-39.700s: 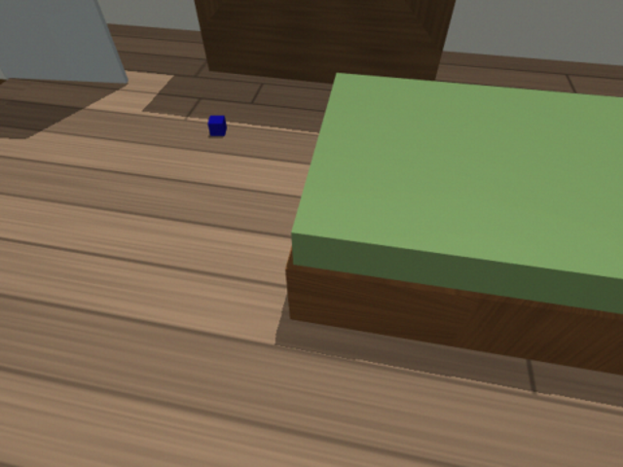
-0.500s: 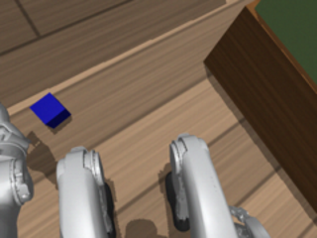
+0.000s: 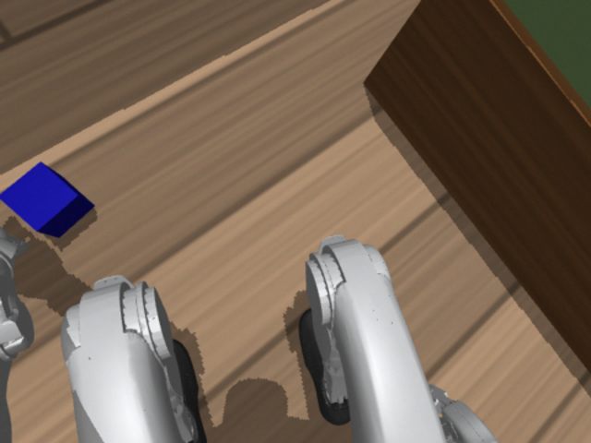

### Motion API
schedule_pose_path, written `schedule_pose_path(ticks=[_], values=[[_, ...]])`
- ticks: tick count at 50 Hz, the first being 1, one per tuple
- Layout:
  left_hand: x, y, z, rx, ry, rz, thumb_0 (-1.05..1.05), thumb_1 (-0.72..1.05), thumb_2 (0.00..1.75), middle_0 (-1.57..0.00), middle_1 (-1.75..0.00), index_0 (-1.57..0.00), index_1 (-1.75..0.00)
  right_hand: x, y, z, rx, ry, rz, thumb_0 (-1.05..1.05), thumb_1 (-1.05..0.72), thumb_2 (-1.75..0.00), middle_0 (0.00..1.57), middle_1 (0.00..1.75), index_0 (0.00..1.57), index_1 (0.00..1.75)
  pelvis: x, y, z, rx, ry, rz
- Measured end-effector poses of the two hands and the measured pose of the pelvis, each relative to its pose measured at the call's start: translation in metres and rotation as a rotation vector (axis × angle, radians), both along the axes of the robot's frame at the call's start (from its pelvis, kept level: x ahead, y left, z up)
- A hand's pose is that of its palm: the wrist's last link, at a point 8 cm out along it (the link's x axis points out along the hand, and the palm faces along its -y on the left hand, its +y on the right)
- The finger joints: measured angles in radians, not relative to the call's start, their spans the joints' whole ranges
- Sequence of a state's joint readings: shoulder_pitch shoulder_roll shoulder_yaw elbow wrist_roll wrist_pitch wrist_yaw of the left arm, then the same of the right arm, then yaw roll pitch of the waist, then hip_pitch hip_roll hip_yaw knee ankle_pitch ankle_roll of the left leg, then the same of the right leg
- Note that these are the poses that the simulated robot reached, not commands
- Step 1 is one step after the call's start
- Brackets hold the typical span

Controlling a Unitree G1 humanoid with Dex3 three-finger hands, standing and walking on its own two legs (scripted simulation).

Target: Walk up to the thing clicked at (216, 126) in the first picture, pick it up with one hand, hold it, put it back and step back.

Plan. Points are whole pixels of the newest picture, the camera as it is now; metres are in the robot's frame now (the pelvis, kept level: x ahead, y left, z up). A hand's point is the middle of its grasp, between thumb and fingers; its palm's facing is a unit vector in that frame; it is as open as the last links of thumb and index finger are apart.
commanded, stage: rise first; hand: left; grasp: from above
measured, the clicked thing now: (50, 201) +0.47 +0.32 -0.28
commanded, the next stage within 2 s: approach in 1.28 s
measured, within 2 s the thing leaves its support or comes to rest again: neither
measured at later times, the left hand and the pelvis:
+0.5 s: hand out of the picture +0.42 +0.36 -0.18, palm faces -0.25 -0.33 -0.91, open 13.9 cm; pelvis +0.00 +0.00 +0.00, yaw -1 degrees
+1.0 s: hand out of the picture +0.44 +0.36 -0.18, palm faces -0.24 -0.32 -0.92, open 13.9 cm; pelvis +0.00 +0.00 +0.00, yaw -2 degrees
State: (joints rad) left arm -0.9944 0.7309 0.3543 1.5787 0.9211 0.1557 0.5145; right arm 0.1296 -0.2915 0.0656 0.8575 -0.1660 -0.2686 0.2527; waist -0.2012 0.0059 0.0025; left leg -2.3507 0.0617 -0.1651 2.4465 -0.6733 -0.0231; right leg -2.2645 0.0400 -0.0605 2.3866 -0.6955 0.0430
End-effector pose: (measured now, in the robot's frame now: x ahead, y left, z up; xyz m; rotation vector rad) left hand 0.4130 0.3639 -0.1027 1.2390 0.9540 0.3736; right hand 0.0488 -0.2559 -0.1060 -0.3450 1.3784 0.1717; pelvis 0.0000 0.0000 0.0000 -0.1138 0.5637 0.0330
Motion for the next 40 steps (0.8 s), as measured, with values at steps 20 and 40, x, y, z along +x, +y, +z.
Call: schedule_pose_path(ticks=[20,40], values=[[0.009,0.003,-0.014,-0.005,-0.003,-0.027,0.0,-0.53,0.96,-0.12,-1.07,-0.13,-1.05,-0.001,-0.004,0.01,-0.023,0.02,0.017,0.0,-0.93,-0.91,0.19,0.3,0.19,0.3,0.002,0.003,-0.003,-0.02,-0.007,-0.005],[0.022,0.001,-0.019,-0.003,-0.016,-0.026,0.0,-0.52,0.95,-0.14,-1.06,-0.15,-1.04,-0.014,-0.001,0.015,-0.011,0.036,0.036,0.0,-0.93,-0.91,0.19,0.3,0.19,0.3,-0.001,0.003,-0.005,-0.032,-0.023,-0.016]])
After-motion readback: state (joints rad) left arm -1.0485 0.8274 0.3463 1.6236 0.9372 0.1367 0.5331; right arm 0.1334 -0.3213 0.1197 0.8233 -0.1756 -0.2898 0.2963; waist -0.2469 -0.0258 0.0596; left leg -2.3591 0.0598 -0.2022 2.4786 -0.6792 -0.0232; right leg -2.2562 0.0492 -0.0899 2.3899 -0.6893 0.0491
